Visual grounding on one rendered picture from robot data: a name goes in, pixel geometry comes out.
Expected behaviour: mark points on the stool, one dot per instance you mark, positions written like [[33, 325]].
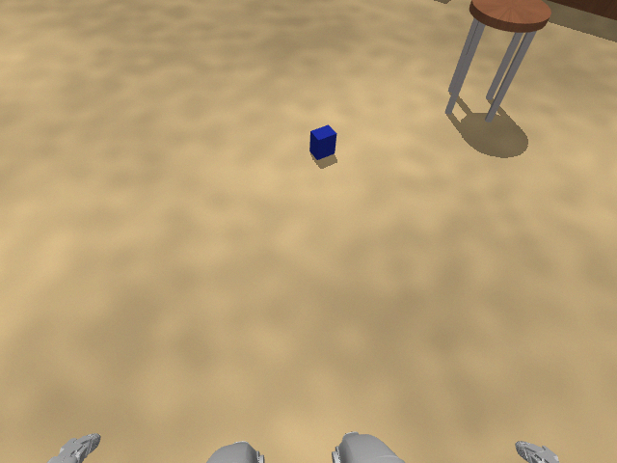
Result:
[[519, 16]]

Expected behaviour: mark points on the carton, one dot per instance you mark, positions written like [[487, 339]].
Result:
[[322, 142]]

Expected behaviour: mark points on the right robot hand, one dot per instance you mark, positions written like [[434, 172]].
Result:
[[534, 454]]

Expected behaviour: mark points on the left robot hand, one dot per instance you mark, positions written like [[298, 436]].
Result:
[[76, 450]]

